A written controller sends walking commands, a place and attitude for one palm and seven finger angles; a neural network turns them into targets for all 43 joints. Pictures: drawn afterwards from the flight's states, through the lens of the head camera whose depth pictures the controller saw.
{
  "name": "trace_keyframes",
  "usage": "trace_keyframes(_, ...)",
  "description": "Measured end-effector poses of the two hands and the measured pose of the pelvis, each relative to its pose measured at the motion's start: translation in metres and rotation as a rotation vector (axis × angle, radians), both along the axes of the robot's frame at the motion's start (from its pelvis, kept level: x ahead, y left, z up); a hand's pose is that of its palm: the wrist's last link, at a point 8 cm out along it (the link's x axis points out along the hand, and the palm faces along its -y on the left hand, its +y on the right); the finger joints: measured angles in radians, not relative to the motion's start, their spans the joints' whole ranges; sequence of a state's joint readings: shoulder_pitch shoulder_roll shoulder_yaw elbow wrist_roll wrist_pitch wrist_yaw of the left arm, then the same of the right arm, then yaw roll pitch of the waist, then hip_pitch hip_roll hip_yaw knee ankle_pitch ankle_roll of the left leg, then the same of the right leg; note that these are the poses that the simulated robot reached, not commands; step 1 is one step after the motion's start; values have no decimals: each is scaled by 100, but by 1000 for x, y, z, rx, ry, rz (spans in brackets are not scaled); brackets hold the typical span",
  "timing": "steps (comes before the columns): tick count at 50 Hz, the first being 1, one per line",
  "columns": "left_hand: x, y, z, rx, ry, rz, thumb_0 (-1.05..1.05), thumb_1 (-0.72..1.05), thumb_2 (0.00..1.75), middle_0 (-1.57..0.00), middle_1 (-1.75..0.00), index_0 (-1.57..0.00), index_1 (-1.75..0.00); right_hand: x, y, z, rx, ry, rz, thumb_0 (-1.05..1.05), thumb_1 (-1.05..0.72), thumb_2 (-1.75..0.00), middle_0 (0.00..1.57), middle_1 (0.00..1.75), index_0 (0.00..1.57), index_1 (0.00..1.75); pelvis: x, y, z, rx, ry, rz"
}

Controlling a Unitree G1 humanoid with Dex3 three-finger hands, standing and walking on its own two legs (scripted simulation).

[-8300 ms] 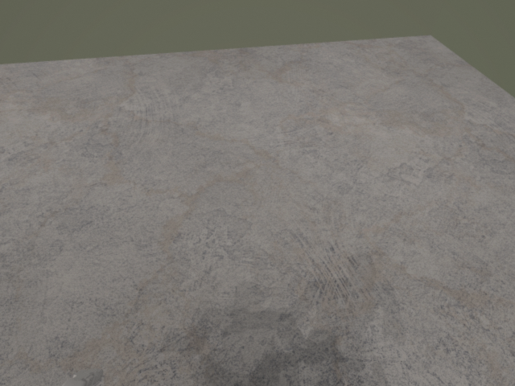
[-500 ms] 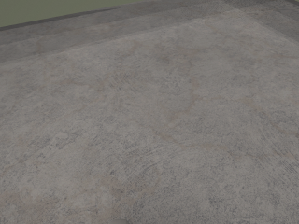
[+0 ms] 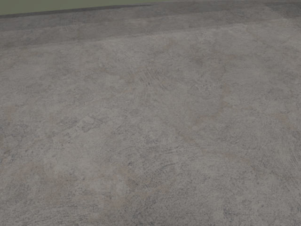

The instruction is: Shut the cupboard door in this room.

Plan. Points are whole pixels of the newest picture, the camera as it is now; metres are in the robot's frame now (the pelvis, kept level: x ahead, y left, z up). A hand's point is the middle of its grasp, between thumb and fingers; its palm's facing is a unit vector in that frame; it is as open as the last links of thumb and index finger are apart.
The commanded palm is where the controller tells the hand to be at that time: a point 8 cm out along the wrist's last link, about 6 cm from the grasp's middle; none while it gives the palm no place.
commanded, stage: turn or walk to find it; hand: left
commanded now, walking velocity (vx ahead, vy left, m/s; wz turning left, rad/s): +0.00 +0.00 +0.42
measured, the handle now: out of the picture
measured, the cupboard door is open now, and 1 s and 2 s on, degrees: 82 82 82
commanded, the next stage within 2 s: none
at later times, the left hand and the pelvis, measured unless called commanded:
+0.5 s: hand out of the picture -0.05 +0.23 -0.19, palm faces +0.27 -0.93 -0.23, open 7.4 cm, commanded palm none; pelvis -0.04 +0.02 -0.01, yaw +13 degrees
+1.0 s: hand out of the picture -0.05 +0.19 -0.14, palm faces +0.43 -0.86 -0.27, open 7.4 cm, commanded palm none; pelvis -0.05 -0.02 +0.00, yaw +26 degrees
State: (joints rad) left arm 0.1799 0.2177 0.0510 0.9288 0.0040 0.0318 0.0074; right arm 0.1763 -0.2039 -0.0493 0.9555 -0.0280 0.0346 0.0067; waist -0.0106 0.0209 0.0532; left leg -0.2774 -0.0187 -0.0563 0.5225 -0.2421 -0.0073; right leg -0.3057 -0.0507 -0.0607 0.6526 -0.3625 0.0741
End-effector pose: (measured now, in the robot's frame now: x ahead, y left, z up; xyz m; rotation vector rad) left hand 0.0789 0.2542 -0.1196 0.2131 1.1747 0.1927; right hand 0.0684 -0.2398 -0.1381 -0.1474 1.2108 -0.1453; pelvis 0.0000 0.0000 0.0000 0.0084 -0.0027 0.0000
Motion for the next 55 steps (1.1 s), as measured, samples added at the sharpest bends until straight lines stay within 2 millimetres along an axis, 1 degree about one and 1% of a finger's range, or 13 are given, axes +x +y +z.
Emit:
trace_keyframes(4,-10,-18,5,12,-43,15,1,91,90,-19,-30,-20,-30,-5,-16,-12,14,25,13,1,-90,-90,20,30,20,30,-6,-11,-4,4,-10,44)
trace_keyframes(9,-38,-29,10,0,-15,70,0,90,90,-20,-30,-20,-30,-9,-27,-7,5,63,50,1,-90,-90,20,30,20,30,-12,-15,3,15,-17,92)
trace_keyframes(13,-60,-29,5,-17,14,114,1,90,90,-20,-30,-20,-30,-13,-27,-2,-12,98,86,1,-91,-90,20,30,20,30,-15,-14,6,18,-15,134)
trace_keyframes(18,-94,-15,-7,-43,51,183,1,90,90,-20,-30,-20,-30,-5,-11,3,-44,116,156,1,-91,-90,20,30,20,30,-23,-3,3,12,-10,182)
trace_keyframes(23,-134,14,-32,-65,106,265,1,90,90,-20,-30,-20,-30,14,20,4,-78,43,231,1,-91,-90,20,30,20,30,-33,18,-10,-4,-9,225)
trace_keyframes(26,-150,27,-32,-61,154,291,1,90,90,-20,-30,-20,-30,18,37,13,-76,6,254,1,-90,-90,20,30,20,30,-38,24,-6,-11,-12,235)
trace_keyframes(29,-154,35,-23,-58,142,309,1,91,90,-19,-30,-20,-30,18,49,19,-69,0,279,1,-90,-90,20,30,20,30,-41,27,2,-23,-10,258)
trace_keyframes(34,-147,39,-10,-40,76,328,1,91,90,-19,-30,-20,-30,18,57,18,-44,7,313,1,-90,-90,20,30,20,30,-46,27,7,-26,-5,297)
trace_keyframes(38,-136,32,-3,-22,27,332,1,91,90,-19,-30,-20,-30,16,51,11,-25,17,324,1,-90,-90,20,30,20,30,-49,19,6,-18,0,327)
trace_keyframes(43,-127,12,2,11,-40,340,1,91,90,-19,-30,-20,-30,15,31,-7,2,40,337,1,-90,-90,20,30,20,30,-49,-2,-2,4,9,370)
trace_keyframes(45,-131,1,5,21,-53,350,1,91,90,-19,-30,-20,-30,16,22,-12,6,53,346,1,-90,-90,20,30,20,30,-51,-8,-4,-2,1,393)
trace_keyframes(49,-151,-18,11,13,-41,404,0,90,90,-20,-30,-20,-30,20,11,-10,-6,86,383,1,-90,-90,20,30,20,30,-53,-15,2,13,-5,437)
trace_keyframes(55,-188,-35,6,-18,19,477,1,90,90,-20,-30,-20,-30,27,8,-3,-34,113,443,1,-91,-90,20,30,20,30,-56,-17,6,22,-3,499)
